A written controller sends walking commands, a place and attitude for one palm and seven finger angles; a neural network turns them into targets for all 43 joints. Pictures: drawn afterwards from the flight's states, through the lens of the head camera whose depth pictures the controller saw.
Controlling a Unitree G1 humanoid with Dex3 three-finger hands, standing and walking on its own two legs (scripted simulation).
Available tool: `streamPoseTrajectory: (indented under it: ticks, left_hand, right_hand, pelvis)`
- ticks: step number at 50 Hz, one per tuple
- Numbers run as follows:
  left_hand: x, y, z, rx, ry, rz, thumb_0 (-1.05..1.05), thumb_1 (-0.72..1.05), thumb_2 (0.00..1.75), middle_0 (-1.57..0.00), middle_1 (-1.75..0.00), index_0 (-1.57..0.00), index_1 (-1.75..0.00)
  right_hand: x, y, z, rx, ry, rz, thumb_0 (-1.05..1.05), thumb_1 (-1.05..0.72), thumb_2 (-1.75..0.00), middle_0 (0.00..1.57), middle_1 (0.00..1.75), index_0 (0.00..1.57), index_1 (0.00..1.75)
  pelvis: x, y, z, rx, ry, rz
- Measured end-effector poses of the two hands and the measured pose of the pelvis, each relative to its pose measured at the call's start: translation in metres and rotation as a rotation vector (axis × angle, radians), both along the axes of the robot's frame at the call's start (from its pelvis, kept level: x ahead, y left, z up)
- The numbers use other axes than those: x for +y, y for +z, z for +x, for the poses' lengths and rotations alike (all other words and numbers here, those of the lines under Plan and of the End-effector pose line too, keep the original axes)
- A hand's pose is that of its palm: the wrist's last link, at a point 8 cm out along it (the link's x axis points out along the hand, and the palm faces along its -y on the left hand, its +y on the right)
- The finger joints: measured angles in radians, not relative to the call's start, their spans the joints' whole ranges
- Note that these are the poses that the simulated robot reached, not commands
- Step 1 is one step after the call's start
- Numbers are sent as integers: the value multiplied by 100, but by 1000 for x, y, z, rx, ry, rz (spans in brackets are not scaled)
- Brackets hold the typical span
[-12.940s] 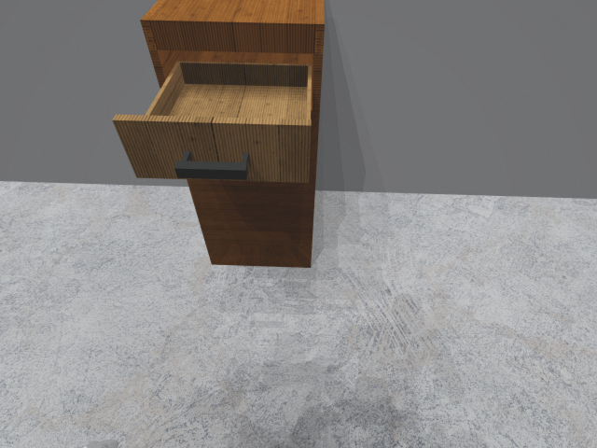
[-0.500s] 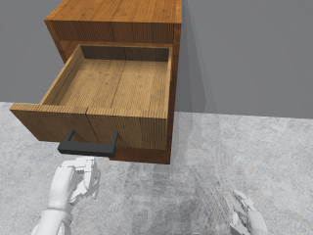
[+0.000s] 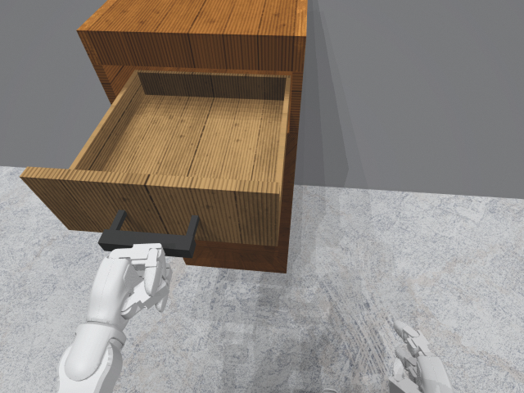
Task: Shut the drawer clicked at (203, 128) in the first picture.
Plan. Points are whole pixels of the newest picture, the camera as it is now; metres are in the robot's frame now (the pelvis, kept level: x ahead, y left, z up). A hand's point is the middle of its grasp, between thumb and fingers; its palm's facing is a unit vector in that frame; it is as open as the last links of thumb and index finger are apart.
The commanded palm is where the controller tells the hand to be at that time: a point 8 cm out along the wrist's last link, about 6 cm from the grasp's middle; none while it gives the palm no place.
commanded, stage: push the drawer shut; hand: left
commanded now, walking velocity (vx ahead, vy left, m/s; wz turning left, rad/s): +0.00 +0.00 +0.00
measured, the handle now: (152, 231) +0.33 +0.18 +0.08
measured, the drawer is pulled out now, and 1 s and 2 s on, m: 0.30 0.18 0.05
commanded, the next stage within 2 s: none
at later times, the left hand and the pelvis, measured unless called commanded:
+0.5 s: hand (175, 244) +0.31 +0.15 +0.07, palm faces -0.06 -1.00 -0.06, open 2.9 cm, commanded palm +0.31 +0.20 +0.08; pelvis -0.02 +0.00 +0.00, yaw +0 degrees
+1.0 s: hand (182, 211) +0.37 +0.15 +0.07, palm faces -0.07 -1.00 -0.05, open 2.9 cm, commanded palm +0.36 +0.20 +0.08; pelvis -0.01 +0.00 +0.01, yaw -1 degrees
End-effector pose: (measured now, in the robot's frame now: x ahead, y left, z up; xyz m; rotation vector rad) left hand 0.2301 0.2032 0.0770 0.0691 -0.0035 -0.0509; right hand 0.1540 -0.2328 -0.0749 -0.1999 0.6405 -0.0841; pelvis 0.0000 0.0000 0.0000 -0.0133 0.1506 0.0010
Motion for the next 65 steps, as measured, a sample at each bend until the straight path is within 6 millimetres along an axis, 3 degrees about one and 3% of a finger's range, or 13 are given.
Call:
streamPoseTrajectory:
  ticks: [17,41,65]
  left_hand:
    - [4,-3,40,1,-11,-3,-6,79,96,-141,-160,-140,-160]
    - [0,-3,104,2,-10,-11,-5,80,94,-140,-160,-140,-160]
    - [0,-2,152,5,-13,-21,-4,77,93,-141,-160,-140,-160]
  right_hand:
    - [6,-6,-12,47,1,0,1,-90,-89,20,30,20,30]
    - [-13,-17,-59,227,-78,-25,1,-90,-89,20,30,20,30]
    - [-15,-29,-90,356,-114,-22,1,-90,-89,20,30,20,30]
  pelvis:
    - [2,2,-15,-10,6,4]
    - [2,6,-14,9,-16,12]
    - [2,3,-16,46,-19,9]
